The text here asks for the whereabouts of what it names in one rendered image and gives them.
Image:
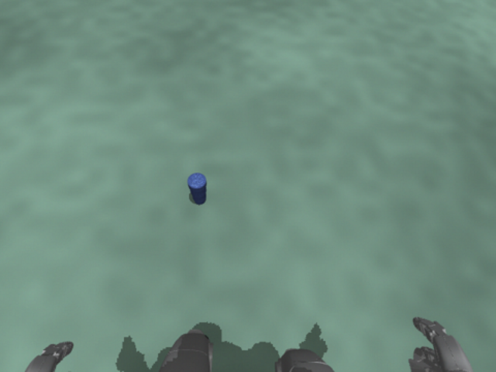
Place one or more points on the cup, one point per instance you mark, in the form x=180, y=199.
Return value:
x=197, y=185

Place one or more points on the right robot hand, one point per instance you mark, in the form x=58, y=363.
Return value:
x=447, y=354

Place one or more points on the left robot hand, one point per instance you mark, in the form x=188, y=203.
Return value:
x=50, y=357

